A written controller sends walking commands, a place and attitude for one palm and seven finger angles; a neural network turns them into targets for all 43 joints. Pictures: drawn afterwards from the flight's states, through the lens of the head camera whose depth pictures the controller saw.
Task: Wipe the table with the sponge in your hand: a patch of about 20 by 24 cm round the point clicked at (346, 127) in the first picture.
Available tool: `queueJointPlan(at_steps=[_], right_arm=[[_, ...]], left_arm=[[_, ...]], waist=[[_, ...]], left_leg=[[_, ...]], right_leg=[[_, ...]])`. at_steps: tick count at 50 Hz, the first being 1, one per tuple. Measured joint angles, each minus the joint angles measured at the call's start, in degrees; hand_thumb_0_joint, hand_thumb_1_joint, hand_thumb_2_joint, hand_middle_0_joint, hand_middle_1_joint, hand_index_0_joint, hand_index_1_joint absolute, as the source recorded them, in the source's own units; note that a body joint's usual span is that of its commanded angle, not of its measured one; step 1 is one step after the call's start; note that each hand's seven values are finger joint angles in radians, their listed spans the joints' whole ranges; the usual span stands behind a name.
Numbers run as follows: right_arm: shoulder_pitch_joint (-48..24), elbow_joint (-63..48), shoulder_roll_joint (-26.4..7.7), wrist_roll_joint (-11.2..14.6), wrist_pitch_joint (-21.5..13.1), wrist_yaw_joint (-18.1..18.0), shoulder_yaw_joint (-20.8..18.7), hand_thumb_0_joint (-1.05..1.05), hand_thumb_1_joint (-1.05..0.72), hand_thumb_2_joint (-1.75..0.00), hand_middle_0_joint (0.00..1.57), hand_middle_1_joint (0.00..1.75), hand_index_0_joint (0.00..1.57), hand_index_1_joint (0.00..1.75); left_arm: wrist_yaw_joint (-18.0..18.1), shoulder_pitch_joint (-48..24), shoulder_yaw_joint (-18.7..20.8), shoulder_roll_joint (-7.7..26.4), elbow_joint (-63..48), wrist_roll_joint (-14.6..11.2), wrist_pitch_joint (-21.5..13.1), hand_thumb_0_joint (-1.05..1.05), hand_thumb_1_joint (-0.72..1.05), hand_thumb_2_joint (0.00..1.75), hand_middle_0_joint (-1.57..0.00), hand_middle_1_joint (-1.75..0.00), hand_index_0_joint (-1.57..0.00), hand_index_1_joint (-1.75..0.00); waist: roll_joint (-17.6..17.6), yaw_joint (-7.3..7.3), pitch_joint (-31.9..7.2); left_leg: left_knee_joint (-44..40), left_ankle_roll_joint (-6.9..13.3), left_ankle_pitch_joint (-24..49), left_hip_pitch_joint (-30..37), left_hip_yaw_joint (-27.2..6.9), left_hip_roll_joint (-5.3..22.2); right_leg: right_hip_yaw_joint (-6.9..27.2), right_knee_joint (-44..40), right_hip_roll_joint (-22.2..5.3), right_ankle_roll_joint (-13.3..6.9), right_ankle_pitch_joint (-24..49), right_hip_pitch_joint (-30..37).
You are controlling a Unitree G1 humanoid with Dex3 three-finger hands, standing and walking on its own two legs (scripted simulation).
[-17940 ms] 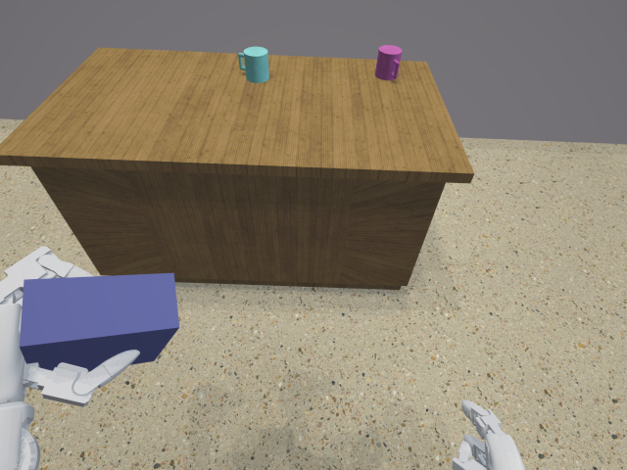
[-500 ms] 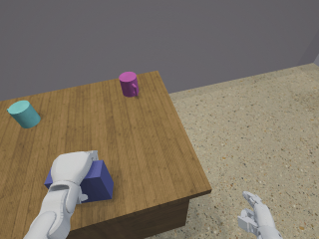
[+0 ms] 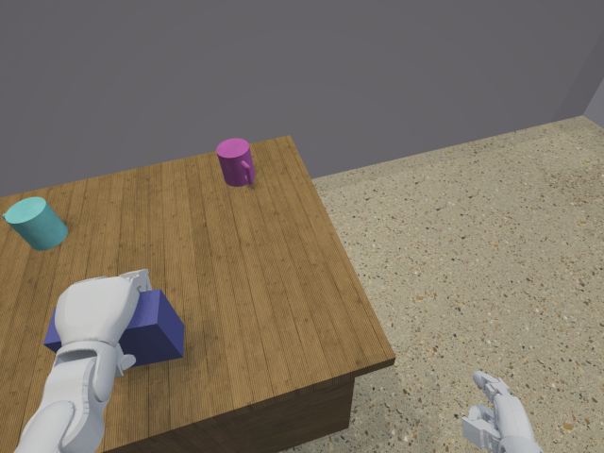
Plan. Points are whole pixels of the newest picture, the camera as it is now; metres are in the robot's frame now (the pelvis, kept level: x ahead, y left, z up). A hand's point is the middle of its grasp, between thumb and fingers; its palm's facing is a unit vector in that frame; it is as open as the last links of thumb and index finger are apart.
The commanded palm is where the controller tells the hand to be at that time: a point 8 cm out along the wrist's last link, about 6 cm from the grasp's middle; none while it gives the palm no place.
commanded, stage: move the sponge above the wiping area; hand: left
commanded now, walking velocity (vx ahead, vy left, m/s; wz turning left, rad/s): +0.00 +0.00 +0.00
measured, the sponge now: (127, 339) +0.24 +0.30 +0.00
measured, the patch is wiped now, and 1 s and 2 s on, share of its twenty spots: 0.00 0.00 0.00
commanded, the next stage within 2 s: lower the sponge onto the table in 0.88 s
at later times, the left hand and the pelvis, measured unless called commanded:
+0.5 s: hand (95, 320) +0.24 +0.33 +0.04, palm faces +0.03 -0.04 -1.00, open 9.3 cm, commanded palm +0.21 +0.30 +0.08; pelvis +0.00 +0.01 +0.00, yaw +0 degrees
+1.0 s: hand (95, 344) +0.22 +0.33 +0.01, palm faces -0.15 -0.11 -0.98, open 9.3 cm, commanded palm +0.21 +0.30 +0.08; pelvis -0.01 +0.01 +0.00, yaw +2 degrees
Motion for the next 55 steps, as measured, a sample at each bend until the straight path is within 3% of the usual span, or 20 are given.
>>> queueJointPlan(at_steps=[4,7,9,11,14,17,19,23,26,28,30,33,36,38,41,44,47,49,51,55], right_arm=[[-1.02,1.34,0.61,2.06,1.10,0.47,0.73,0.01,-0.91,-0.90,0.20,0.30,0.20,0.30],[-1.05,0.65,0.76,2.98,1.99,0.76,1.88,0.01,-0.91,-0.90,0.20,0.30,0.20,0.30],[-0.77,-0.26,0.75,2.84,2.06,0.89,2.39,0.01,-0.91,-0.90,0.20,0.30,0.20,0.30],[-0.37,-0.99,0.83,2.29,1.54,0.83,2.46,0.01,-0.91,-0.90,0.20,0.30,0.20,0.30],[0.23,-1.31,1.16,0.88,0.33,0.47,1.93,0.01,-0.91,-0.90,0.20,0.30,0.20,0.30],[0.43,-1.20,1.47,-0.43,-0.31,0.41,1.23,0.01,-0.91,-0.90,0.20,0.30,0.20,0.30],[0.08,-0.86,1.50,-0.52,-0.15,0.71,0.95,0.01,-0.91,-0.90,0.20,0.30,0.20,0.30],[-1.33,0.97,1.61,1.39,1.36,1.12,1.49,0.01,-0.91,-0.90,0.20,0.30,0.20,0.30],[-2.10,1.33,1.69,2.74,2.87,1.08,2.65,0.01,-0.91,-0.90,0.20,0.30,0.20,0.30],[-1.89,0.39,1.51,3.04,3.15,1.08,3.14,0.01,-0.91,-0.90,0.20,0.30,0.20,0.30],[-1.44,-0.73,1.18,2.71,2.63,0.99,3.14,0.01,-0.91,-0.90,0.20,0.30,0.20,0.30],[-0.64,-1.58,0.77,1.50,1.03,0.63,2.44,0.01,-0.91,-0.90,0.20,0.30,0.20,0.30],[-0.17,-1.54,0.92,0.04,0.01,0.28,1.58,0.01,-0.91,-0.90,0.20,0.30,0.20,0.30],[-0.22,-1.30,1.13,-0.56,-0.09,0.41,1.15,0.01,-0.91,-0.90,0.20,0.30,0.20,0.30],[-0.88,-0.44,1.49,0.03,0.74,0.92,1.10,0.01,-0.91,-0.90,0.20,0.30,0.20,0.30],[-1.77,1.09,1.81,1.57,2.13,1.28,1.87,0.01,-0.91,-0.90,0.20,0.30,0.20,0.30],[-2.12,1.18,1.77,2.81,3.53,1.29,3.00,0.01,-0.91,-0.90,0.20,0.30,0.20,0.30],[-1.81,0.28,1.46,3.04,3.79,1.12,3.43,0.01,-0.91,-0.90,0.20,0.30,0.20,0.30],[-1.29,-0.68,0.96,2.76,3.15,0.83,3.37,0.01,-0.91,-0.90,0.20,0.30,0.20,0.30],[-0.33,-1.11,0.38,1.04,0.81,-0.06,2.19,0.01,-0.91,-0.90,0.20,0.30,0.20,0.30]], left_arm=[[0.95,-3.44,1.87,-0.53,4.22,-4.29,7.70,0.00,-0.44,1.03,-0.81,-1.40,-0.82,-1.40],[-2.82,-4.11,0.12,-0.55,7.11,-5.99,13.05,0.00,-0.44,1.03,-0.81,-1.41,-0.81,-1.40],[-6.01,-3.79,-1.85,-0.72,7.92,-5.87,13.85,0.00,-0.44,1.03,-0.81,-1.41,-0.81,-1.40],[-8.32,-2.97,-3.26,-1.23,7.26,-5.39,11.67,0.00,-0.44,1.03,-0.81,-1.41,-0.81,-1.40],[-8.40,-1.16,-4.32,-1.90,3.84,-3.28,4.86,0.00,-0.44,1.03,-0.81,-1.41,-0.82,-1.40],[-4.20,0.50,-4.19,-1.93,-0.81,0.17,-0.10,0.00,-0.44,1.03,-0.81,-1.40,-0.82,-1.40],[-0.65,0.51,-3.44,-1.92,-2.20,1.28,-0.07,0.00,-0.44,1.03,-0.81,-1.40,-0.82,-1.40],[2.40,-2.82,-1.33,-2.04,1.56,-2.28,7.46,0.00,-0.44,1.03,-0.81,-1.40,-0.82,-1.40],[-0.52,-4.94,-0.67,-1.49,6.36,-5.15,14.36,0.00,-0.44,1.03,-0.81,-1.41,-0.82,-1.40],[-3.96,-5.24,-1.79,-0.88,8.01,-5.57,16.78,0.00,-0.44,1.03,-0.81,-1.41,-0.82,-1.41],[-7.12,-4.56,-3.13,-0.78,7.62,-5.48,15.91,0.00,-0.44,1.03,-0.81,-1.41,-0.81,-1.41],[-9.26,-2.70,-4.99,-1.38,4.80,-4.43,9.24,0.00,-0.44,1.03,-0.81,-1.41,-0.82,-1.41],[-7.15,-0.45,-5.73,-1.83,0.31,-1.59,2.01,0.00,-0.44,1.03,-0.81,-1.41,-0.82,-1.41],[-3.77,0.15,-5.42,-2.05,-1.79,0.48,-0.28,0.00,-0.44,1.03,-0.82,-1.41,-0.82,-1.40],[0.84,-0.83,-3.61,-2.13,-1.85,0.59,1.98,0.00,-0.44,1.03,-0.82,-1.40,-0.82,-1.40],[2.31,-3.32,-1.48,-2.35,1.89,-2.68,8.78,0.00,-0.44,1.03,-0.81,-1.41,-0.82,-1.40],[-0.96,-5.02,-1.09,-1.61,6.34,-5.12,15.62,0.00,-0.44,1.03,-0.81,-1.41,-0.82,-1.41],[-4.51,-5.14,-2.25,-0.91,7.94,-5.47,17.69,0.00,-0.44,1.03,-0.81,-1.41,-0.82,-1.41],[-7.71,-4.77,-3.59,-0.74,8.10,-5.47,16.33,0.00,-0.44,1.03,-0.81,-1.41,-0.82,-1.41],[-9.60,-3.24,-5.25,-1.16,4.95,-3.72,6.24,0.00,-0.44,1.03,-0.81,-1.41,-0.82,-1.41]], waist=[[0.50,-0.87,-1.16],[0.62,-1.80,-1.45],[0.40,-2.14,-1.18],[-0.05,-2.06,-0.62],[-0.81,-1.12,0.15],[-0.85,-0.15,0.15],[-0.30,0.15,-0.17],[0.42,-0.12,-0.97],[0.22,-1.00,-1.21],[-0.10,-1.61,-0.99],[-0.37,-1.82,-0.40],[-0.62,-1.26,0.35],[-0.71,-0.29,0.45],[-0.44,0.18,0.16],[0.14,0.24,-0.34],[0.36,-0.14,-0.94],[0.18,-1.17,-1.07],[-0.06,-1.78,-0.78],[-0.21,-2.00,-0.11],[-0.41,-1.01,1.01]], left_leg=[[-1.40,0.25,0.89,0.24,0.03,-0.60],[-2.41,0.50,1.51,0.65,-0.29,-1.07],[-2.50,0.67,1.66,0.60,-0.61,-1.30],[-2.21,0.81,1.59,0.46,-0.85,-1.39],[-1.43,0.92,1.15,0.28,-0.76,-1.27],[-0.33,0.89,0.48,-0.17,-0.25,-0.94],[0.17,0.91,0.15,-0.39,0.15,-0.78],[-0.96,1.05,0.73,0.22,0.49,-1.09],[-2.47,1.11,1.65,0.91,0.19,-1.44],[-2.83,1.17,2.03,0.92,-0.40,-1.70],[-2.58,1.25,2.06,0.74,-0.98,-1.83],[-1.57,1.36,1.59,0.31,-1.39,-1.80],[-0.63,1.32,0.93,0.01,-0.96,-1.49],[-0.08,1.22,0.56,-0.29,-0.47,-1.23],[-0.23,1.10,0.53,-0.17,0.21,-1.05],[-1.60,0.99,1.21,0.63,0.48,-1.09],[-2.94,0.91,2.03,1.30,0.01,-1.33],[-3.16,0.89,2.31,1.31,-0.65,-1.50],[-2.80,0.90,2.28,1.08,-1.33,-1.59],[-1.46,0.87,1.60,0.56,-1.71,-1.36]], right_leg=[[0.00,-0.55,-0.59,0.47,0.32,-0.07],[-0.34,-1.31,-1.01,0.73,0.62,0.40],[-0.68,-1.51,-1.20,0.83,0.68,0.55],[-0.93,-1.54,-1.26,0.88,0.69,0.64],[-0.83,-1.27,-1.15,0.89,0.60,0.64],[-0.30,-0.66,-0.89,0.85,0.42,0.20],[0.12,-0.32,-0.77,0.89,0.37,-0.09],[0.46,-0.74,-1.11,1.35,0.66,0.13],[0.15,-1.74,-1.40,1.40,1.13,0.73],[-0.46,-2.12,-1.59,1.39,1.24,0.99],[-1.05,-2.27,-1.65,1.35,1.25,1.21],[-1.46,-2.05,-1.57,1.33,1.09,1.25],[-1.00,-1.45,-1.32,1.26,0.85,0.91],[-0.49,-0.92,-1.13,1.16,0.70,0.41],[0.22,-0.55,-1.03,1.19,0.69,0.05],[0.52,-1.21,-1.09,1.31,1.05,0.43],[0.04,-2.08,-1.25,1.19,1.39,1.09],[-0.63,-2.37,-1.35,1.09,1.42,1.38],[-1.32,-2.44,-1.36,0.99,1.35,1.59],[-1.67,-1.94,-1.09,0.78,1.08,1.51]])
